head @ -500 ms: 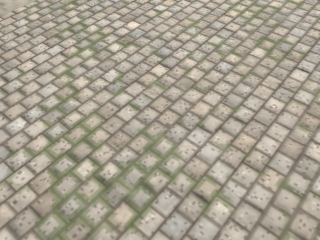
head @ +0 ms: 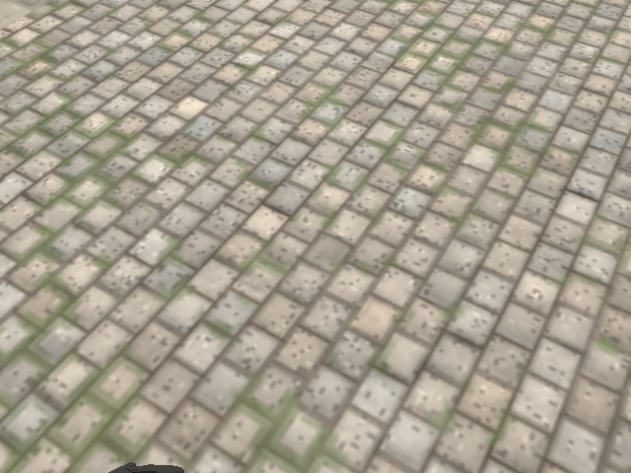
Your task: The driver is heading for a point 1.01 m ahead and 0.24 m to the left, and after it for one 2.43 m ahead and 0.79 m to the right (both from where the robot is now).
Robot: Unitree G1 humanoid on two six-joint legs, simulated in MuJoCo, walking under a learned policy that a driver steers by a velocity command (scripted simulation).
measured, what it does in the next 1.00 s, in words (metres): walks ahead, turning left: right foot, then left foot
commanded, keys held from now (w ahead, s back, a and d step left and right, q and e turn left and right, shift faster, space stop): w+shift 0.38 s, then w+q+shift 0.48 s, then e+shift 0.14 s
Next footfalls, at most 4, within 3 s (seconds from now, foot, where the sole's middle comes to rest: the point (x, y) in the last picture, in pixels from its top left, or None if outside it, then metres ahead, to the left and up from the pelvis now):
0.14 right None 0.35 -0.08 -0.77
0.62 left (279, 339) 0.81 0.07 -0.77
1.04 right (267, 199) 1.28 0.09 -0.77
1.46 left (201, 181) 1.37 0.28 -0.77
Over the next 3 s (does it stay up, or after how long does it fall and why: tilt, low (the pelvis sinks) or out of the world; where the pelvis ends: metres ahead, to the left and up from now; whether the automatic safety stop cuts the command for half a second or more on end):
stays up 1.26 0.12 0.00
